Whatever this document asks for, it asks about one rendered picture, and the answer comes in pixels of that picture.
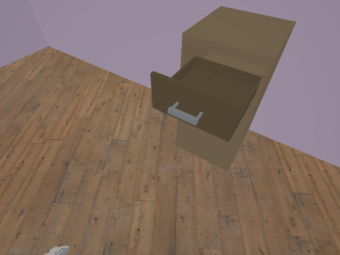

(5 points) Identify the handle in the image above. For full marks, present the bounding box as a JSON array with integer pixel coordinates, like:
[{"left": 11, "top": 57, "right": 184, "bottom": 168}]
[{"left": 167, "top": 102, "right": 203, "bottom": 125}]

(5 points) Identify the drawer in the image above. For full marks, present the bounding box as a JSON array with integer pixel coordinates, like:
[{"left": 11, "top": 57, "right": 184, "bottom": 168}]
[{"left": 150, "top": 56, "right": 262, "bottom": 142}]

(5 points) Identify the cabinet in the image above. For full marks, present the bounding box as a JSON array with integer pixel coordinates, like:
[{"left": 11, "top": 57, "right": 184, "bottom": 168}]
[{"left": 176, "top": 6, "right": 296, "bottom": 171}]

